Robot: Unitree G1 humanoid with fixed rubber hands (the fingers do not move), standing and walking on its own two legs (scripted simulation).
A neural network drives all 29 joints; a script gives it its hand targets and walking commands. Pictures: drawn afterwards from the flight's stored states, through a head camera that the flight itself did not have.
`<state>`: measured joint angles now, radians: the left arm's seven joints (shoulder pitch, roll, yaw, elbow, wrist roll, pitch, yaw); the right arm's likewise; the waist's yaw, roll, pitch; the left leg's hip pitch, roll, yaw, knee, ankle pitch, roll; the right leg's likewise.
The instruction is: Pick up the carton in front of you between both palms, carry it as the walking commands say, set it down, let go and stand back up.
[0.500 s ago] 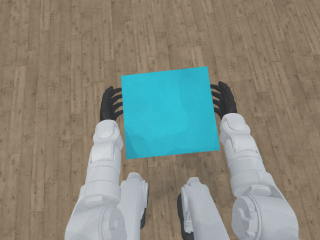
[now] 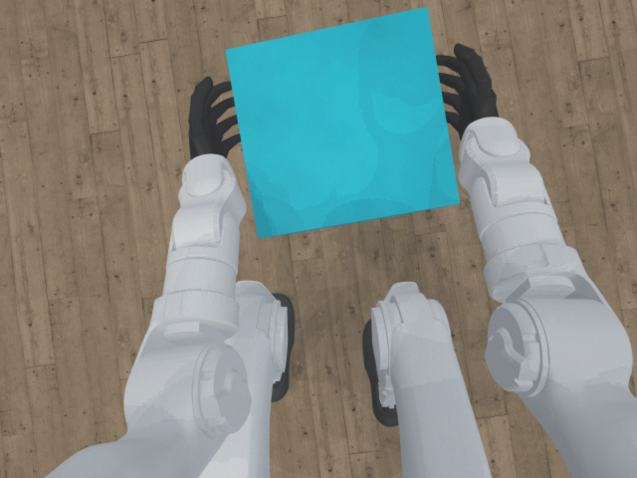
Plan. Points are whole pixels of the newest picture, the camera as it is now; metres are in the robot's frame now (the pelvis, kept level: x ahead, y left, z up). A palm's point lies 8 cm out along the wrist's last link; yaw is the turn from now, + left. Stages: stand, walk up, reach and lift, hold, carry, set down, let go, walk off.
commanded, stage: set down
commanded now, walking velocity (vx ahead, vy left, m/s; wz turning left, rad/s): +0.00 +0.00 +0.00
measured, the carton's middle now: (341, 149) +0.49 -0.02 -0.20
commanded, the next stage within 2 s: none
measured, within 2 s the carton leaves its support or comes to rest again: rests again in 0.94 s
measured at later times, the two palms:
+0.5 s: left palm (230, 146) +0.50 +0.13 -0.21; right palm (441, 132) +0.52 -0.16 -0.23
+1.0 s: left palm (223, 151) +0.50 +0.15 -0.23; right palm (433, 138) +0.52 -0.15 -0.25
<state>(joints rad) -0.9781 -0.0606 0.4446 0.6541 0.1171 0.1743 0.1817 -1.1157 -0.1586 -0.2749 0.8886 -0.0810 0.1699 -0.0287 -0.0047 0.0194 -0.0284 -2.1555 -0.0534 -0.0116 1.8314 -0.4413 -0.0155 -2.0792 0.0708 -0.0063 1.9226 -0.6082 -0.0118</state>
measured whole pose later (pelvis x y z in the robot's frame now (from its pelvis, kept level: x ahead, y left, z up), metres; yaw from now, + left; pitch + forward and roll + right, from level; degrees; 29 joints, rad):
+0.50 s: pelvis +0.00 -0.01 -0.07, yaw +1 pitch +43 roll +4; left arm -1.20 0.05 0.46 0.89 0.01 0.14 0.17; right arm -1.30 -0.27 -0.07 1.04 0.00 0.17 -0.10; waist 0.05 0.06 0.11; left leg -2.32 -0.08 -0.02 2.07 -0.49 -0.08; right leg -2.28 0.10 0.00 2.19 -0.65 -0.03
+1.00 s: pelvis -0.01 +0.00 -0.09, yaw +0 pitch +39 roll +2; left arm -1.28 0.12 0.49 1.04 0.05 0.10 0.12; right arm -1.39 -0.26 -0.13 1.18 -0.06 0.13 -0.04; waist 0.04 0.06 0.19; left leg -2.32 -0.09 -0.02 2.11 -0.48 -0.07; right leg -2.27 0.11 0.00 2.22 -0.64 -0.02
